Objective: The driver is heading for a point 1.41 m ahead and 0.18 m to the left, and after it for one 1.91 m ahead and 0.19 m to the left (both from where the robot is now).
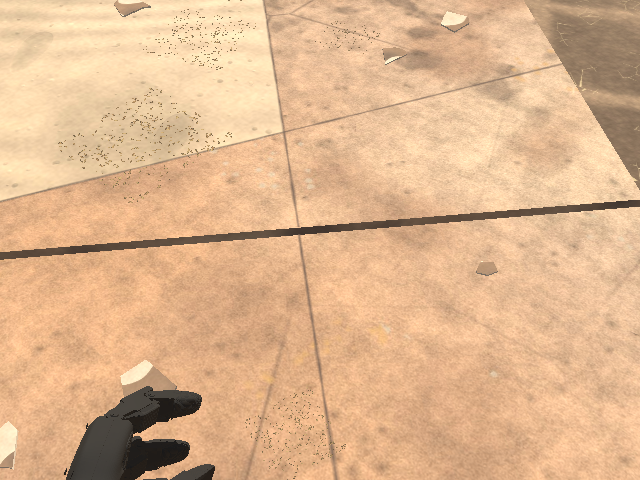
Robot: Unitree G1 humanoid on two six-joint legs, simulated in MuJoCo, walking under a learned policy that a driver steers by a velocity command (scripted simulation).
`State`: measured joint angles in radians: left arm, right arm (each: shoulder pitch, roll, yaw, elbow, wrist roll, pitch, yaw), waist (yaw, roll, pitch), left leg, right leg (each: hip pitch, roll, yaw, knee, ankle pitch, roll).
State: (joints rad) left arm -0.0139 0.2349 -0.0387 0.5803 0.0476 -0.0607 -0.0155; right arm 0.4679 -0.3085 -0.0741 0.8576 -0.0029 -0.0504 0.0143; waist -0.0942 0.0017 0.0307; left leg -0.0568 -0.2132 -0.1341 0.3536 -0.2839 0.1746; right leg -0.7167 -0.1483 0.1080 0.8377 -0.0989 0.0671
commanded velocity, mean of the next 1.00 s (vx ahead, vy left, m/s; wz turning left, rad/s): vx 1.00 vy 0.00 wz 0.38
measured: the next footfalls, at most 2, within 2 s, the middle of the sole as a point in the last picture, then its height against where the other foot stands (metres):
right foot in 0.14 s outside the picture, level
left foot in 0.60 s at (236, 409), level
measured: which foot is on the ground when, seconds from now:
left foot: down 0.00-0.14, up 0.16-0.58, down 0.60-1.00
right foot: up 0.00-0.12, down 0.14-0.60, up 0.62-0.98, down 1.00-1.00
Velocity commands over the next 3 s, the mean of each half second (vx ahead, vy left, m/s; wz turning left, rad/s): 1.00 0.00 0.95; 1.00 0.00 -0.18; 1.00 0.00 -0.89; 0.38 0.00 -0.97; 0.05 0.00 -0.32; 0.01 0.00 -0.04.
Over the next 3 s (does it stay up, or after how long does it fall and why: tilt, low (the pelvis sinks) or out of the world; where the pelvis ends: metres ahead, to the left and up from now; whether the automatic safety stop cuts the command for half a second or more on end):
stays up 1.65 0.31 0.03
